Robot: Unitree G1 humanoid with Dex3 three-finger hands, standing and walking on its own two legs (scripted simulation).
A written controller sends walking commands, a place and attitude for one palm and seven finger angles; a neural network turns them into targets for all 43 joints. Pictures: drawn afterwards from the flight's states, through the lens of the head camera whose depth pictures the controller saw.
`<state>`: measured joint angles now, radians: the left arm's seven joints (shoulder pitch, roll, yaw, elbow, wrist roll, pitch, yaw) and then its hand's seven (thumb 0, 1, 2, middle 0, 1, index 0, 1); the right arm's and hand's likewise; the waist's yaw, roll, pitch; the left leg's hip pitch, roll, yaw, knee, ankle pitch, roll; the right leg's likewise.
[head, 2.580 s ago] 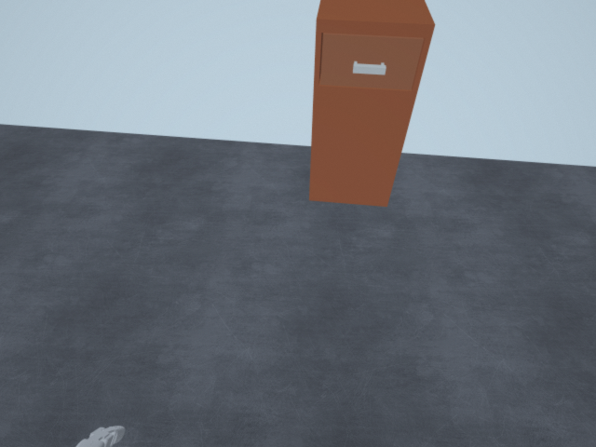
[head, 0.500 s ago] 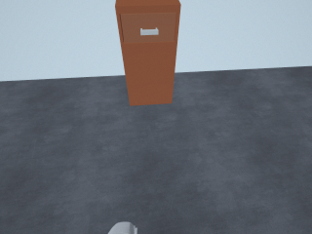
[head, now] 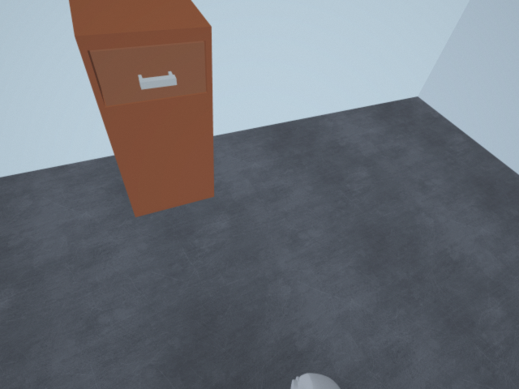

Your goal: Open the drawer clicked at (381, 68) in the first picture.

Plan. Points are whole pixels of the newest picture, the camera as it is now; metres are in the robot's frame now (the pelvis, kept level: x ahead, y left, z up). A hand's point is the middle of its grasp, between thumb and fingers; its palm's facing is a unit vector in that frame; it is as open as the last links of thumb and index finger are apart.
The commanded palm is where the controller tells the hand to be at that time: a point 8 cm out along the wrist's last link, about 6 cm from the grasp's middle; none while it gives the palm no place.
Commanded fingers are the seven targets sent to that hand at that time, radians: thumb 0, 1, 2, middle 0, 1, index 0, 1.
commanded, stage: walk to a spot facing it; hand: left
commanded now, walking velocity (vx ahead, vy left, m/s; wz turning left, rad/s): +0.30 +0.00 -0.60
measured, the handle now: (156, 78) +0.98 +0.41 -0.08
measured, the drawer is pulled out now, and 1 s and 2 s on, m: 0.00 0.00 0.00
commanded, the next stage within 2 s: turn to face it in 0.74 s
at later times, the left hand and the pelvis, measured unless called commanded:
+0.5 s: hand (243, 277) +0.37 +0.05 -0.18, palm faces -0.34 -0.93 -0.15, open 7.4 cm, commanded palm none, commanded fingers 0.00 0.90 0.90 -0.20 -0.30 -0.20 -0.30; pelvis +0.18 -0.06 -0.03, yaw -17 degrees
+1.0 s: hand (222, 258) +0.42 +0.11 -0.19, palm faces -0.35 -0.92 -0.20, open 7.4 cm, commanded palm none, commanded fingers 0.00 0.90 0.90 -0.20 -0.30 -0.20 -0.30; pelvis +0.37 -0.08 -0.01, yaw -28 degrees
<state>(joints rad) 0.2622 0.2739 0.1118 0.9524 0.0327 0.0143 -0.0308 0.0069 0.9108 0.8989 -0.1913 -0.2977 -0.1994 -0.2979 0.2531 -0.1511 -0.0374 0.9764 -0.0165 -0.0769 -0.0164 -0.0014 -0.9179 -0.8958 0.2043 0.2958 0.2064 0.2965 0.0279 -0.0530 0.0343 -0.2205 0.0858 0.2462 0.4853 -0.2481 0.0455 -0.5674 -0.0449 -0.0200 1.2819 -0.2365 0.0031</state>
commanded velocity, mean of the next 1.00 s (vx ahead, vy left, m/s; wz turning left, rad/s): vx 0.22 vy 0.00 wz -0.33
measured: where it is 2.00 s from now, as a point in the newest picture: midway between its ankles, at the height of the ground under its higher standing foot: (278, 366)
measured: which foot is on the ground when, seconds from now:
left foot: down 0.00-0.44, up 0.46-0.92, down 0.94-1.00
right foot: up 0.00-0.40, down 0.42-0.96, up 0.98-1.00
